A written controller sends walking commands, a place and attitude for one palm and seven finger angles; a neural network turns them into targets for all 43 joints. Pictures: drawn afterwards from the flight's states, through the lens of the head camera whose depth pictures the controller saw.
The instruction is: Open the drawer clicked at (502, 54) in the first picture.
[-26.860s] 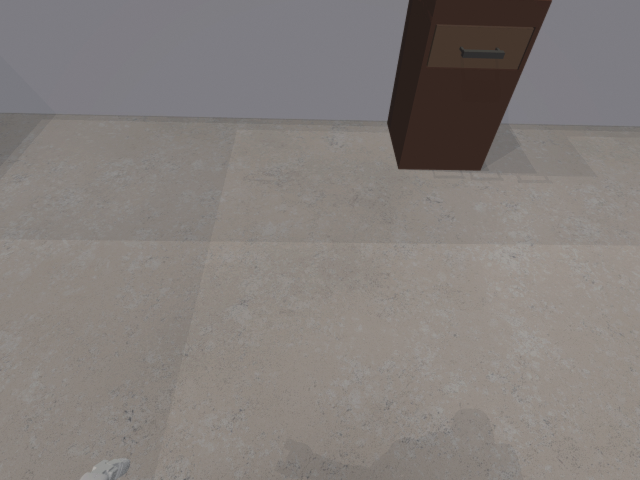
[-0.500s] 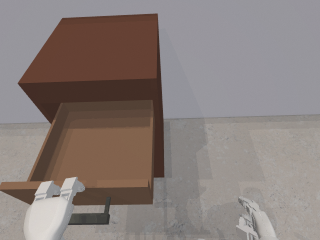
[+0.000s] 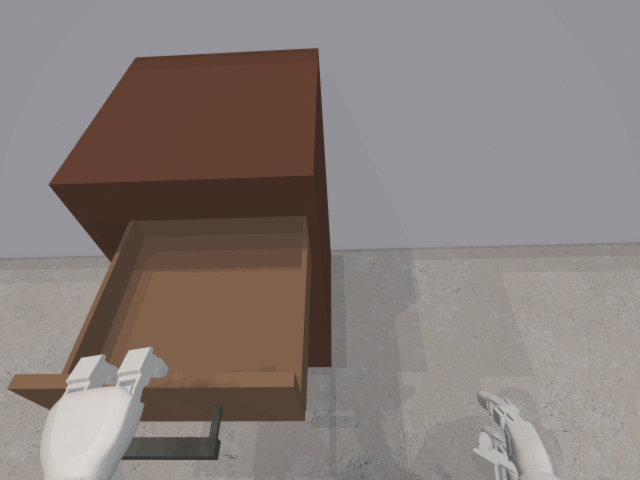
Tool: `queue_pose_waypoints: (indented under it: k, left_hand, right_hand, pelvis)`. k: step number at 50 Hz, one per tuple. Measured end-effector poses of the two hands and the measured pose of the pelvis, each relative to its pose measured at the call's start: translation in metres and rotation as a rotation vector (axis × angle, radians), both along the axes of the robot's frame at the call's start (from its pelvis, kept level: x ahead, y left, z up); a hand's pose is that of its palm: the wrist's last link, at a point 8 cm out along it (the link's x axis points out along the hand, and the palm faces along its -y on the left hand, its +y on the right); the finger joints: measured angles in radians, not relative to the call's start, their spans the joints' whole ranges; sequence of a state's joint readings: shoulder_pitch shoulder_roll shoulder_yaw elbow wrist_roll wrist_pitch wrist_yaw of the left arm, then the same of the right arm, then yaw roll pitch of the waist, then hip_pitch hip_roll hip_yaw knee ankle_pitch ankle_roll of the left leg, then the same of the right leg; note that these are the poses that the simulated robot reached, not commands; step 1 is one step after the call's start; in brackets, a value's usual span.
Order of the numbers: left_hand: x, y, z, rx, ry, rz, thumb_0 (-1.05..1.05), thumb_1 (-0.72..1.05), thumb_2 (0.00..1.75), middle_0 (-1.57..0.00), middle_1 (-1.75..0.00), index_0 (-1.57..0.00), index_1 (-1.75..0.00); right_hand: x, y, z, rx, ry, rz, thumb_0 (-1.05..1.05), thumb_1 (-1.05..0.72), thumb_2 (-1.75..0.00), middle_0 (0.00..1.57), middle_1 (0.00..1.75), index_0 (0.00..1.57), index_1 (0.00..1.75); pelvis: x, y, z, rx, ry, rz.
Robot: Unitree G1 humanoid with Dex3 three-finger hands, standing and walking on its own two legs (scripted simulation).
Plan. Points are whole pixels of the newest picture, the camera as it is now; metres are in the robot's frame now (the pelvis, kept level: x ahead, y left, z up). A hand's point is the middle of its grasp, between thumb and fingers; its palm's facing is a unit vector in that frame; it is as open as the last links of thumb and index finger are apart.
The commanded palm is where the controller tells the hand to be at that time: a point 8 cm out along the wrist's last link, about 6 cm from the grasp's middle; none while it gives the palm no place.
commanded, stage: lift the hand off the handle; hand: left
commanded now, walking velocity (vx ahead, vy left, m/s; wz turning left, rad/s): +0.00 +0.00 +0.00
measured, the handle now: (163, 430) +0.19 +0.26 -0.11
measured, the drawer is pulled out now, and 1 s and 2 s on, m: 0.30 0.30 0.30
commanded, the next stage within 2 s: draw the hand back to the body in 0.38 s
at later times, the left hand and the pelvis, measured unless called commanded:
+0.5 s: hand (102, 438) +0.15 +0.26 +0.04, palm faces -0.02 -0.09 -1.00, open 13.8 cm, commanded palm +0.13 +0.25 +0.09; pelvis +0.00 +0.00 +0.01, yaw +0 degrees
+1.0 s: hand (68, 423) +0.15 +0.27 +0.09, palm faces +0.04 -0.09 -1.00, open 13.8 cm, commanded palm +0.13 +0.27 +0.14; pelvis +0.00 +0.01 +0.02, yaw +0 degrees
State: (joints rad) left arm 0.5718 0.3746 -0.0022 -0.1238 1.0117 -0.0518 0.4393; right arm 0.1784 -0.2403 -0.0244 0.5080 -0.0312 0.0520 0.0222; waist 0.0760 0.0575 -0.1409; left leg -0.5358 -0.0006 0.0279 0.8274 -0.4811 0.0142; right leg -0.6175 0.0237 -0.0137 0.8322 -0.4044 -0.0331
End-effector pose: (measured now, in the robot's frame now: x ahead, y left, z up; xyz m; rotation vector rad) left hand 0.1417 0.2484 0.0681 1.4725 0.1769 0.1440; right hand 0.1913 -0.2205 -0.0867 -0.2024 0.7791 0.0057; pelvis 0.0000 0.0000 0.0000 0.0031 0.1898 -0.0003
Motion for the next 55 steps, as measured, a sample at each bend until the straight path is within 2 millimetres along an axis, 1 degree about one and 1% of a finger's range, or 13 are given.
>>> queue_pose_waypoints:
  k: [8,16,19,27,33,36,41,45,49,55]
  left_hand:
    - [0.000,0.008,0.012,0.018,-0.014,0.041,0.00,-0.49,0.30,-0.32,-1.20,-0.32,-1.20]
    - [0.003,0.000,0.022,-0.011,-0.017,0.008,0.00,-0.49,0.30,-0.32,-1.20,-0.32,-1.20]
    - [0.000,0.000,0.025,-0.008,-0.014,-0.001,0.00,-0.49,0.30,-0.32,-1.20,-0.32,-1.20]
    - [-0.013,0.011,0.023,0.001,0.009,0.032,0.00,-0.49,0.30,-0.32,-1.20,-0.32,-1.20]
    - [-0.013,0.010,0.039,0.002,-0.051,0.001,0.00,-0.49,0.30,-0.32,-1.20,-0.32,-1.20]
    - [-0.011,0.014,0.046,0.020,-0.069,-0.005,0.00,-0.49,0.30,-0.32,-1.20,-0.32,-1.20]
    - [-0.009,0.023,0.055,0.020,-0.065,0.026,0.00,-0.49,0.30,-0.32,-1.20,-0.32,-1.20]
    - [-0.011,0.021,0.063,-0.009,-0.062,0.023,0.00,-0.49,0.30,-0.32,-1.20,-0.32,-1.20]
    - [-0.013,0.018,0.069,-0.002,-0.054,-0.003,0.00,-0.49,0.30,-0.32,-1.20,-0.32,-1.20]
    - [-0.014,0.025,0.083,0.026,-0.068,-0.001,0.00,-0.49,0.30,-0.32,-1.20,-0.32,-1.20]
  right_hand:
    - [0.003,0.000,0.000,0.008,0.004,-0.001,0.01,-0.91,-0.90,0.20,0.30,0.20,0.30]
    - [0.004,0.003,0.006,0.015,-0.003,0.001,0.01,-0.91,-0.90,0.20,0.30,0.20,0.30]
    - [0.005,0.004,0.008,0.021,-0.011,0.001,0.01,-0.91,-0.90,0.20,0.30,0.20,0.30]
    - [0.006,0.007,0.011,0.011,-0.010,0.017,0.01,-0.91,-0.90,0.20,0.30,0.20,0.30]
    - [0.005,0.010,0.012,0.004,-0.015,0.020,0.01,-0.91,-0.90,0.20,0.30,0.20,0.30]
    - [0.005,0.014,0.014,0.013,-0.018,0.014,0.01,-0.91,-0.90,0.20,0.30,0.20,0.30]
    - [0.004,0.019,0.017,0.030,-0.027,0.008,0.01,-0.91,-0.90,0.20,0.30,0.20,0.30]
    - [0.004,0.023,0.021,0.035,-0.036,0.011,0.01,-0.91,-0.90,0.20,0.30,0.20,0.30]
    - [0.005,0.027,0.024,0.029,-0.035,0.028,0.01,-0.91,-0.90,0.20,0.30,0.20,0.30]
    - [0.008,0.032,0.027,0.032,-0.035,0.043,0.01,-0.91,-0.90,0.20,0.30,0.20,0.30]
  pelvis:
    - [0.001,-0.001,0.003,-0.001,-0.011,0.004]
    - [0.003,0.000,0.008,0.001,-0.026,0.000]
    - [0.003,0.001,0.009,0.001,-0.032,-0.002]
    - [0.000,0.002,0.010,-0.001,-0.036,-0.001]
    - [-0.002,0.006,0.011,-0.006,-0.051,0.004]
    - [-0.003,0.007,0.012,-0.006,-0.059,0.003]
    - [-0.004,0.010,0.015,-0.007,-0.075,0.003]
    - [-0.004,0.013,0.018,-0.009,-0.086,0.003]
    - [-0.004,0.015,0.020,-0.010,-0.098,0.005]
    - [-0.004,0.016,0.023,-0.013,-0.114,0.008]
